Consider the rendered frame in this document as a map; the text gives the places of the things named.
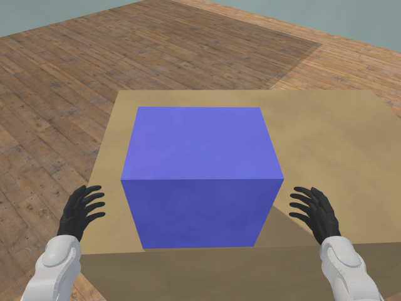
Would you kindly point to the left robot forearm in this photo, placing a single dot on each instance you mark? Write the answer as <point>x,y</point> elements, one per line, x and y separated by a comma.
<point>56,270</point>

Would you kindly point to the right robot forearm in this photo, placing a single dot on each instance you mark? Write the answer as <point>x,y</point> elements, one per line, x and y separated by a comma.
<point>346,271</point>

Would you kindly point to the left robot hand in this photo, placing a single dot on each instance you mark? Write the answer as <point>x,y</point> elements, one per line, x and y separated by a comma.
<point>74,219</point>

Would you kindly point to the right robot hand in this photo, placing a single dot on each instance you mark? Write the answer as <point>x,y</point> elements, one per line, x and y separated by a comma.
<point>322,219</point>

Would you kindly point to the pedestal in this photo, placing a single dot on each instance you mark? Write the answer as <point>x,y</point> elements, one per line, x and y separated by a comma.
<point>344,143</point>

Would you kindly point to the carton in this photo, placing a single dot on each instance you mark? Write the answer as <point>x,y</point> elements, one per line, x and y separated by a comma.
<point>200,177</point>

